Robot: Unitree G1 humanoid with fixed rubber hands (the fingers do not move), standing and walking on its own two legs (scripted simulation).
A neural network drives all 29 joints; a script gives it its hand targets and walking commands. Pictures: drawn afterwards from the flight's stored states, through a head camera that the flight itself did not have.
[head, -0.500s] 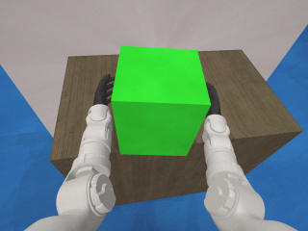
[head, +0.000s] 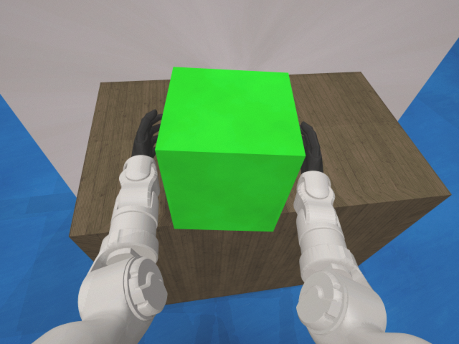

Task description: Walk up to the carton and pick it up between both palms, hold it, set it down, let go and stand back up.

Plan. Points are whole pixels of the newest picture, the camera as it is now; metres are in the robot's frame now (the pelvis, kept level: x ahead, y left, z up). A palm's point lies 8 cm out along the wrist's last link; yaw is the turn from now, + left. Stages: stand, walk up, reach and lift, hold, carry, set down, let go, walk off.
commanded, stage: reach and lift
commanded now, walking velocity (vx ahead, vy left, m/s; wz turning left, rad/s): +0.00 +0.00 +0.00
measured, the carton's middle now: (227, 156) +0.44 +0.04 +0.05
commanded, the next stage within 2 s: none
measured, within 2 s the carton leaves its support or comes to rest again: leaves its support in 0.54 s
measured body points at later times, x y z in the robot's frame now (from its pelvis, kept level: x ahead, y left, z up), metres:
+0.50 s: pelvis +0.00 +0.01 +0.00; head +0.03 +0.03 +0.45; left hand +0.42 +0.19 +0.09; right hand +0.42 -0.11 +0.08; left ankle +0.02 +0.08 -0.75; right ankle -0.04 -0.09 -0.75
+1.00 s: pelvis -0.03 +0.01 +0.00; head -0.03 +0.05 +0.45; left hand +0.38 +0.20 +0.12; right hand +0.39 -0.10 +0.13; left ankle +0.02 +0.08 -0.75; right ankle -0.04 -0.09 -0.75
